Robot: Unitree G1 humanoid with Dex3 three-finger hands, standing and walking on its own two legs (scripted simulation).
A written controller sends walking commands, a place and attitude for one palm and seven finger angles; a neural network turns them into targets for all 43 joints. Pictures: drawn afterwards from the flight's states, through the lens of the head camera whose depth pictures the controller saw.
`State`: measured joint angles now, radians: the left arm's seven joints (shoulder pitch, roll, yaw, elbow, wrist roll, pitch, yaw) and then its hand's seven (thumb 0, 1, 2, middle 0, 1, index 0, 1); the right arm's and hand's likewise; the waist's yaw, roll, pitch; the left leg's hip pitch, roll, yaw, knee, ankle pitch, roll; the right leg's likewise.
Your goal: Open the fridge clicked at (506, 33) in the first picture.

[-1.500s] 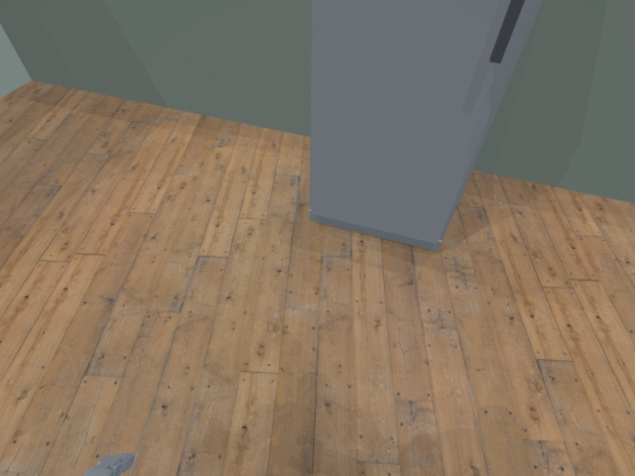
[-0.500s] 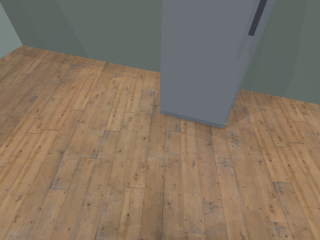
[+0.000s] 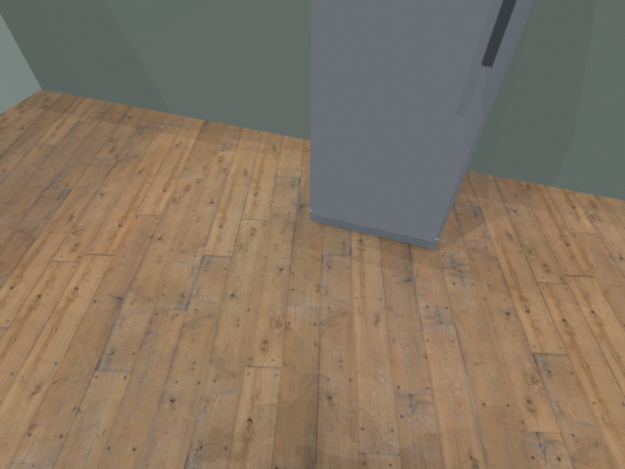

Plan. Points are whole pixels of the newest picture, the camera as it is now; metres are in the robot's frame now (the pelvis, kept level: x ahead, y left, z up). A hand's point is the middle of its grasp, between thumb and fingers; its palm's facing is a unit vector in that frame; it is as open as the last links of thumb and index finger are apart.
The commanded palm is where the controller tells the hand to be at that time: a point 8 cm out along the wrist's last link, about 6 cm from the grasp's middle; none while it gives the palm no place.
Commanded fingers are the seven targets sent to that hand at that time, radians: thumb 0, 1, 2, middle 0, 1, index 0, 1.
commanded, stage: look at it before walking up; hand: right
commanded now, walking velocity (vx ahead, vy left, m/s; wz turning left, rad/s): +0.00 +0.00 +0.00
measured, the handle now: out of the picture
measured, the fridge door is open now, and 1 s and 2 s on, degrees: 0 0 0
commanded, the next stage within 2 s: walk to a spot facing it in 0.24 s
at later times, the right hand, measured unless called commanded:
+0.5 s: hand out of the picture +0.05 -0.24 -0.17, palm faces -0.01 +0.96 -0.29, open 7.4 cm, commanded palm none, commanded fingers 0.00 -0.90 -0.90 0.20 0.30 0.20 0.30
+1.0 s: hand (444, 413) +0.26 -0.20 -0.18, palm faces -0.03 +0.98 -0.18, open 7.3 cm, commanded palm none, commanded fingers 0.00 -0.90 -0.90 0.20 0.30 0.20 0.30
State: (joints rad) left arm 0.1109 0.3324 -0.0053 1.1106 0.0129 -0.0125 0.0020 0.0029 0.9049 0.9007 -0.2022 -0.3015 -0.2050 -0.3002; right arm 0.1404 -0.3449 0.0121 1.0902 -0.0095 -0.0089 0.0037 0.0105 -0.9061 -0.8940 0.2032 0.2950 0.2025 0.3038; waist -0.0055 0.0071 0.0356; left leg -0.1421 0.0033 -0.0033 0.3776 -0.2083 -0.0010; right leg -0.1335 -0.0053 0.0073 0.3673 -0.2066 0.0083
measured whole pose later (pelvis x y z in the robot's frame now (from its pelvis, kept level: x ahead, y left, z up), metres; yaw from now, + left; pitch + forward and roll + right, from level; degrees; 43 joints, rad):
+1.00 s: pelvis +0.17 -0.02 -0.01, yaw -1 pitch +0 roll +1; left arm 0.54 0.08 0.02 1.23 0.03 -0.08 0.03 0.00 0.91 0.90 -0.20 -0.30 -0.20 -0.30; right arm 0.14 -0.19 -0.05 1.03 -0.02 -0.01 0.03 0.02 -0.93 -0.89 0.20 0.29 0.20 0.30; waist 0.06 -0.01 0.09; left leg -0.53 0.07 0.12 0.69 -0.21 0.03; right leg 0.14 -0.02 -0.09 0.28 -0.41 0.00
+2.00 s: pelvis +0.44 -0.04 +0.00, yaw -14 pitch +0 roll +0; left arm 0.27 0.18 0.07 1.07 0.03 0.02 -0.03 0.00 0.91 0.90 -0.20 -0.30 -0.20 -0.30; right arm 0.42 -0.12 -0.02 1.10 -0.03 -0.06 -0.01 0.01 -0.91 -0.89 0.20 0.29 0.20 0.30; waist -0.02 -0.02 0.01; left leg -0.10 0.06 0.12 0.39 -0.28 -0.02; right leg -0.49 -0.06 -0.06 0.94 -0.28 0.00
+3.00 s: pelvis +0.58 -0.17 -0.02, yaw -15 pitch -2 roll +1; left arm 0.22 0.15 0.05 1.00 0.03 0.01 0.02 0.00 0.91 0.90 -0.20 -0.30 -0.20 -0.30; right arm 0.17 -0.20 -0.06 1.01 -0.02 0.06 -0.03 0.00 -0.92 -0.89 0.20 0.29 0.20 0.30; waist 0.00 0.04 0.07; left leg -0.42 0.06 0.06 0.68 -0.33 -0.02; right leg -0.28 -0.02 -0.06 0.64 -0.34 -0.02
